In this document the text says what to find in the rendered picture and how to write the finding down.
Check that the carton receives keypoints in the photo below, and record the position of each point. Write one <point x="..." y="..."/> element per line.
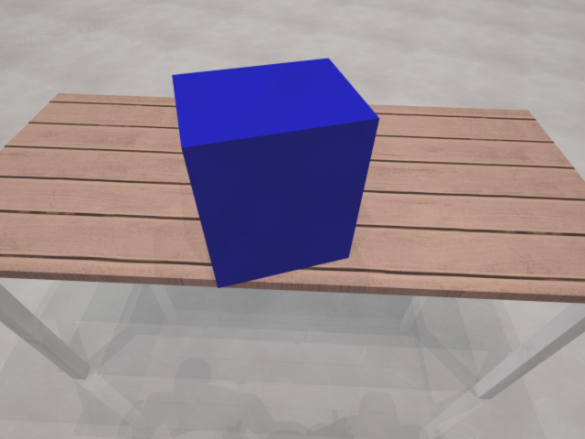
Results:
<point x="277" y="156"/>

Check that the table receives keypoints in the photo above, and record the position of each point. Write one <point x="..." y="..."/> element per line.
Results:
<point x="458" y="202"/>

